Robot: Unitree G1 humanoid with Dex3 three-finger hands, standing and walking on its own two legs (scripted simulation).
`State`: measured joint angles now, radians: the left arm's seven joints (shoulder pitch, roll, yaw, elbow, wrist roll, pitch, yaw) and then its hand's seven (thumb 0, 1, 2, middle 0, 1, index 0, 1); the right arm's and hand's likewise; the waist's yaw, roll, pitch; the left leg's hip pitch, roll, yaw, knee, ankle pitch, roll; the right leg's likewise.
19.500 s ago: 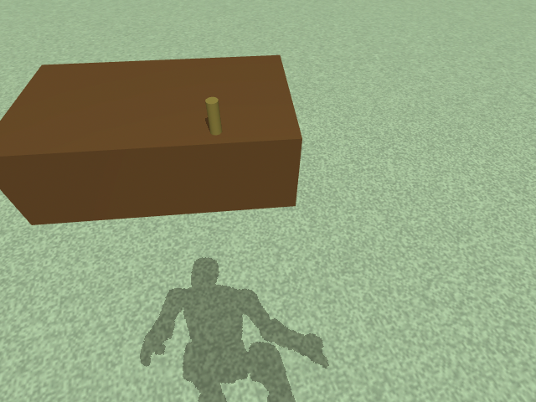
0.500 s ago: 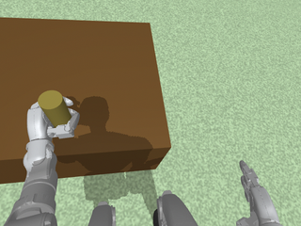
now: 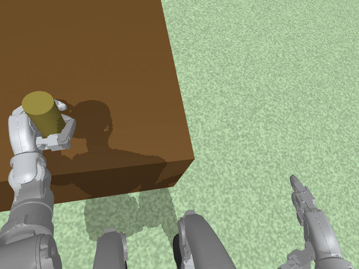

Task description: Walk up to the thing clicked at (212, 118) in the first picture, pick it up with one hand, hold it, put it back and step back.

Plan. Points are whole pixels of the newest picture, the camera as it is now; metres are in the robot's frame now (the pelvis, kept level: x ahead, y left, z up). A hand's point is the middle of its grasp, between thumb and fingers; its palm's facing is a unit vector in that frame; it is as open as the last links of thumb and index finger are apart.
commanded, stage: crouch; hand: left
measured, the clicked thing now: (50, 122) +0.45 +0.20 -0.01
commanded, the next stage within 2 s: lower in 0.10 s
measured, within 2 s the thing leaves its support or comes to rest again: rests again in 1.40 s
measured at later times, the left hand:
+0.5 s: hand (66, 134) +0.46 +0.18 -0.08, palm faces +0.13 -0.99 -0.02, open 6.7 cm
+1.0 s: hand (70, 140) +0.46 +0.19 -0.12, palm faces +0.12 -0.99 -0.03, open 6.7 cm
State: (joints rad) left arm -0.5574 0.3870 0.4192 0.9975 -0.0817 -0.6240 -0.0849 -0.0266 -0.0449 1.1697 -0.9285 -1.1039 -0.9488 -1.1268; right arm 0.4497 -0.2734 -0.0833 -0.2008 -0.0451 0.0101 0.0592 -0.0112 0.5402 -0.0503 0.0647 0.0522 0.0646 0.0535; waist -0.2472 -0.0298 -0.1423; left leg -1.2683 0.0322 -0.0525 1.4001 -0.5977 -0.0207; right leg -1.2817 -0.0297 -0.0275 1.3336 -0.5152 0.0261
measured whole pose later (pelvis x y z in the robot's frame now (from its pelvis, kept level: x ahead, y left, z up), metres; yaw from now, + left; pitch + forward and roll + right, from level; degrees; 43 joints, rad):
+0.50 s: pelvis -0.01 +0.00 -0.03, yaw +0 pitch +30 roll -3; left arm -0.59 0.44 0.46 1.06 -0.05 -0.67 -0.06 -0.03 -0.05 1.17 -0.93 -1.10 -0.95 -1.13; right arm 0.45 -0.29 -0.10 -0.28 -0.05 -0.02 0.08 -0.01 0.53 -0.05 0.07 0.05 0.07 0.05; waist -0.30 -0.04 -0.15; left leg -1.41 0.03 -0.06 1.51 -0.62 -0.02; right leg -1.42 -0.03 -0.03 1.44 -0.53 0.03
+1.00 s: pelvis -0.02 +0.00 -0.05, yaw -1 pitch +32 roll -4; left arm -0.59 0.48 0.47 1.07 -0.02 -0.69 -0.05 -0.03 -0.04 1.17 -0.93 -1.11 -0.95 -1.13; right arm 0.46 -0.31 -0.12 -0.39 -0.04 -0.04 0.09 -0.01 0.53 -0.05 0.07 0.05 0.07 0.05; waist -0.35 -0.05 -0.16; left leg -1.53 0.03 -0.08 1.62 -0.65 -0.02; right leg -1.53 -0.02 -0.04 1.53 -0.55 0.03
